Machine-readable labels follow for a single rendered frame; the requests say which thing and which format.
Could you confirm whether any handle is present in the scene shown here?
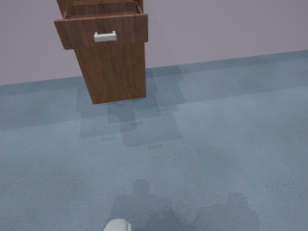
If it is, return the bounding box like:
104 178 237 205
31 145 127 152
93 31 116 42

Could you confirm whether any cabinet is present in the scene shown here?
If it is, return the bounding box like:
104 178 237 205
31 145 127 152
57 0 146 105

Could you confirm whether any drawer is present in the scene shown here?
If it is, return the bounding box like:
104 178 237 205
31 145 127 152
53 1 148 50

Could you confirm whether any robot left thigh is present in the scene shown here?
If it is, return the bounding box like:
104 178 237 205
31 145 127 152
103 218 132 231

